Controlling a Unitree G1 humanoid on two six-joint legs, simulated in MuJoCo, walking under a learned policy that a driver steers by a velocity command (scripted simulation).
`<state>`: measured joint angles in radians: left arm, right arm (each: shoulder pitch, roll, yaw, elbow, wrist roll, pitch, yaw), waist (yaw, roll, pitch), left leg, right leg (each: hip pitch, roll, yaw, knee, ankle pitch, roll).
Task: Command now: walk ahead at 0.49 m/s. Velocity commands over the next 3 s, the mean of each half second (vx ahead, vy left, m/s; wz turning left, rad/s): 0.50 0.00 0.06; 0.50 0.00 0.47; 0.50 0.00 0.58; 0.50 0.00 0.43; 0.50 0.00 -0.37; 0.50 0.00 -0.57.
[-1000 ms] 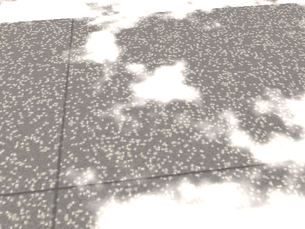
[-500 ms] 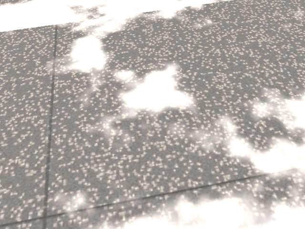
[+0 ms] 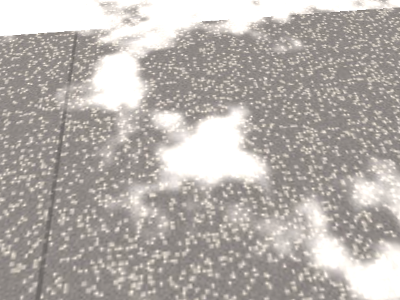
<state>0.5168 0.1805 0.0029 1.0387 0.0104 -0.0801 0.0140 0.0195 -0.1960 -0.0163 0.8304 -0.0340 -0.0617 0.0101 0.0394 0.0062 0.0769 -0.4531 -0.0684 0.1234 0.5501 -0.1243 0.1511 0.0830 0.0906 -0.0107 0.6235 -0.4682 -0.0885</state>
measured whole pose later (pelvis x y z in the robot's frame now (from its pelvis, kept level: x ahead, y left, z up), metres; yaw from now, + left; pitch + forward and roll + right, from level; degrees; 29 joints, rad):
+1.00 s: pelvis +0.51 -0.02 +0.02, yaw +19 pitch +0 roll -2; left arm 0.44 0.19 0.04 1.00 0.02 -0.10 0.02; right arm 0.03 -0.20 -0.04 0.82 -0.04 -0.01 0.06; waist 0.05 0.02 0.06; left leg -0.60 0.06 0.10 0.69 -0.06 0.11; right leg 0.08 0.01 -0.30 0.25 -0.34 -0.02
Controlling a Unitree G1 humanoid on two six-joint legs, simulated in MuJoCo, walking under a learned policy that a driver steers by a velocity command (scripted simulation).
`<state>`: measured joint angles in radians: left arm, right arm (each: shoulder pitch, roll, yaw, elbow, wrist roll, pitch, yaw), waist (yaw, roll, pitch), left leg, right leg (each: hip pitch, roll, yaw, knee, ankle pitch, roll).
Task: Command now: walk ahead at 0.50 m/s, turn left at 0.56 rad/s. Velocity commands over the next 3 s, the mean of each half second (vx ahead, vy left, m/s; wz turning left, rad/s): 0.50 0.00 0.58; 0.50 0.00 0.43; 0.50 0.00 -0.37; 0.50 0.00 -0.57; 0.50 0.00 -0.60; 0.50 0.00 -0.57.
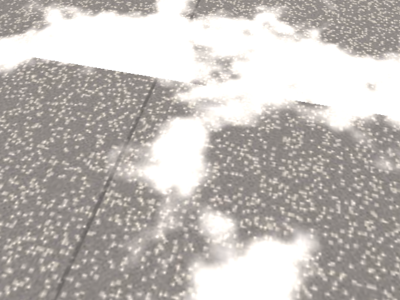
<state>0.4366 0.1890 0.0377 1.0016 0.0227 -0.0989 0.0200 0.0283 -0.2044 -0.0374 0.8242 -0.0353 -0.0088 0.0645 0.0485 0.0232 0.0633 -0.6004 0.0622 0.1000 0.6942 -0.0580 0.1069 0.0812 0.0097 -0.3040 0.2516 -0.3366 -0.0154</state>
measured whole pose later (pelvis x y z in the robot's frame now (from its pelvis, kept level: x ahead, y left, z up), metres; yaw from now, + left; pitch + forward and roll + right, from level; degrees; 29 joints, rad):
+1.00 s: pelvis +0.52 +0.11 +0.01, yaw +30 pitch +1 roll -1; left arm 0.44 0.24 0.04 0.90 0.01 -0.09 -0.02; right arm 0.10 -0.26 -0.03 0.76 -0.04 -0.02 0.06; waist 0.06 0.04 0.03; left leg -0.60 0.06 -0.03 0.78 -0.13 0.03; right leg -0.06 0.03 -0.10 0.26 -0.22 -0.04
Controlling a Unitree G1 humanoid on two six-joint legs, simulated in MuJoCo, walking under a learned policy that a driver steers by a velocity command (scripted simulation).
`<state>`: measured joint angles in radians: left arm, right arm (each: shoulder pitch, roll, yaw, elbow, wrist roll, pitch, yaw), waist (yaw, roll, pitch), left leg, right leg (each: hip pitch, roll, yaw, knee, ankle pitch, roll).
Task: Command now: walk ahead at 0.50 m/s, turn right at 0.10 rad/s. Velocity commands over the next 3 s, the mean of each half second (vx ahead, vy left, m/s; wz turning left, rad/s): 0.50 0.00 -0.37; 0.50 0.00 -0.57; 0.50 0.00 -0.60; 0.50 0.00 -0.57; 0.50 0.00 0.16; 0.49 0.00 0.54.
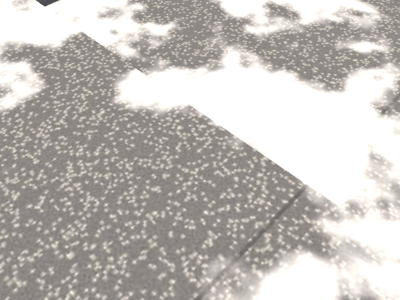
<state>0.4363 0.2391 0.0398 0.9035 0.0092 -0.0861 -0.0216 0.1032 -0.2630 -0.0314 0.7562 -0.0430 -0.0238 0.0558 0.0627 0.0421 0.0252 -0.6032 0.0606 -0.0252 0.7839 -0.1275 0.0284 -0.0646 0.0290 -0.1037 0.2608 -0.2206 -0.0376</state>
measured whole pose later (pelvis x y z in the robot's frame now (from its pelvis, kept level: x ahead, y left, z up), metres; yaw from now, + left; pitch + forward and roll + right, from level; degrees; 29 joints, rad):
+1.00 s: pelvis +0.47 -0.11 +0.00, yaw -33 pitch +1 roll +0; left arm 0.40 0.27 0.07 0.82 0.00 -0.04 -0.01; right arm 0.12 -0.26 -0.04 0.73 -0.04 -0.01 0.02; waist 0.05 0.03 0.04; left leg -0.67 0.12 -0.04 0.87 -0.12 -0.06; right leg -0.10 0.15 0.08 0.31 -0.22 -0.13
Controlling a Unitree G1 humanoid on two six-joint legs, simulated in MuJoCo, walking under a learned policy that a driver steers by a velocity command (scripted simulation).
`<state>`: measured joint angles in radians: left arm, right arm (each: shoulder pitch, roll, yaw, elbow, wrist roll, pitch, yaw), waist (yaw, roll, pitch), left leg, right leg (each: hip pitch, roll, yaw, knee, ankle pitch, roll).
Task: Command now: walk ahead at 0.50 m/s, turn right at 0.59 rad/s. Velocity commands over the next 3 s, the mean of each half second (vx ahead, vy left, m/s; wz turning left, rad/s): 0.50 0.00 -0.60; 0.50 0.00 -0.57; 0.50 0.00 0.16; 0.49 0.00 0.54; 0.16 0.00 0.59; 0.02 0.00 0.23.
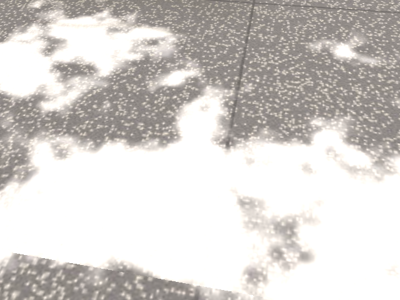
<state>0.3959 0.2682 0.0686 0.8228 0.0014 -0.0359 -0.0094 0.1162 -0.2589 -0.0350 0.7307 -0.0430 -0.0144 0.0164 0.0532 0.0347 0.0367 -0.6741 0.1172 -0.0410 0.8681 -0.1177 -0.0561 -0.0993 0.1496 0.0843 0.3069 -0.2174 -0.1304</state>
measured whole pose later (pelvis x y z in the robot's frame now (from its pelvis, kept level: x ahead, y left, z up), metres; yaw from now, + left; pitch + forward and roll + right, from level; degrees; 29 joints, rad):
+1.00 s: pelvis +0.48 -0.11 -0.01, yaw -35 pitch +0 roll -1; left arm 0.39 0.30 0.06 0.86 0.00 -0.04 -0.01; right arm 0.13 -0.30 -0.05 0.71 -0.04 -0.02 0.03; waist 0.04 0.04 0.06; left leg -0.60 0.10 -0.03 0.78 -0.04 -0.01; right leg -0.07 0.15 0.05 0.35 -0.27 -0.12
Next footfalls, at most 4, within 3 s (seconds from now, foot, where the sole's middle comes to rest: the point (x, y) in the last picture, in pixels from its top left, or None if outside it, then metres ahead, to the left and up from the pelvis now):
0.20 left None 0.30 0.13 -0.78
0.74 right None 0.43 -0.15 -0.78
1.26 left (278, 219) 0.82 -0.20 -0.87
1.68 right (344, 186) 0.98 -0.49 -0.87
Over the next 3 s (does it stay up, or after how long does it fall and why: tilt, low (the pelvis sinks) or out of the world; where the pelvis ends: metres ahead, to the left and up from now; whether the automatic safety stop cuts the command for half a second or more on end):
stays up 1.17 -0.42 -0.09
